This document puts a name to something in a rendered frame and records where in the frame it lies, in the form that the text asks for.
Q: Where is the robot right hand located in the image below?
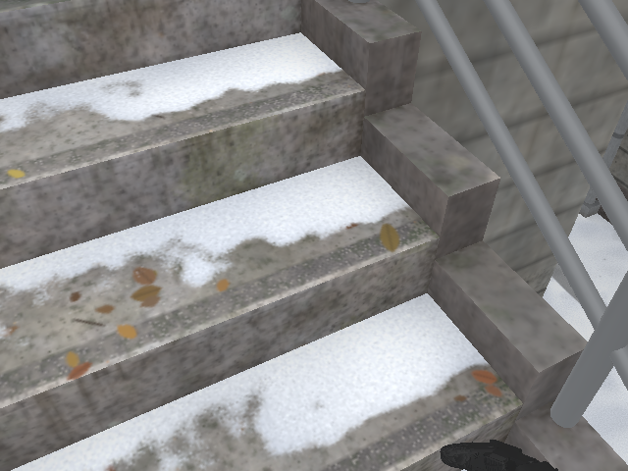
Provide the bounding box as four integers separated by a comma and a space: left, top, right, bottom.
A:
440, 440, 558, 471

